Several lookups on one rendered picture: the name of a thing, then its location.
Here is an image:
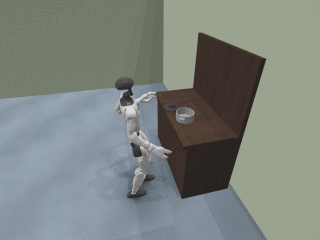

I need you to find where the robot right upper arm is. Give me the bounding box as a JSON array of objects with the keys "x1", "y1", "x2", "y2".
[{"x1": 125, "y1": 107, "x2": 138, "y2": 141}]

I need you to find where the robot left thigh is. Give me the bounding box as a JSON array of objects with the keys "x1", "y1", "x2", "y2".
[{"x1": 139, "y1": 130, "x2": 151, "y2": 159}]

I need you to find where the table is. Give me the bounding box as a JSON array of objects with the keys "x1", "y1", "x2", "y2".
[{"x1": 155, "y1": 32, "x2": 266, "y2": 199}]

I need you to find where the robot left upper arm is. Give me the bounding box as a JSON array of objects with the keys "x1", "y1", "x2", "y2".
[{"x1": 114, "y1": 92, "x2": 124, "y2": 114}]

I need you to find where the lid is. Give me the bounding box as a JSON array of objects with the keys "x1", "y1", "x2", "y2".
[{"x1": 163, "y1": 103, "x2": 181, "y2": 112}]

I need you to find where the robot right hand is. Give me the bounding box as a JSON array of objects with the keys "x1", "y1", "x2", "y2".
[{"x1": 154, "y1": 146, "x2": 172, "y2": 159}]

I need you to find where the right robot shin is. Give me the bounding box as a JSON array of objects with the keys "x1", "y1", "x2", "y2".
[{"x1": 132, "y1": 172, "x2": 147, "y2": 194}]

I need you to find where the robot right forearm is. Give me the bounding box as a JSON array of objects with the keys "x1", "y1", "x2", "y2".
[{"x1": 130, "y1": 134, "x2": 157, "y2": 152}]

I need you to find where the pot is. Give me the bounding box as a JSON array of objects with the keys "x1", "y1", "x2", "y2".
[{"x1": 175, "y1": 107, "x2": 195, "y2": 124}]

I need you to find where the robot left hand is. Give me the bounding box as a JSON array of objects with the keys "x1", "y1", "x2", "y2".
[{"x1": 140, "y1": 92, "x2": 157, "y2": 103}]

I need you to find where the robot left forearm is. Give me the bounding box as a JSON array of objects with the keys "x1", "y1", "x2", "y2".
[{"x1": 135, "y1": 98, "x2": 142, "y2": 106}]

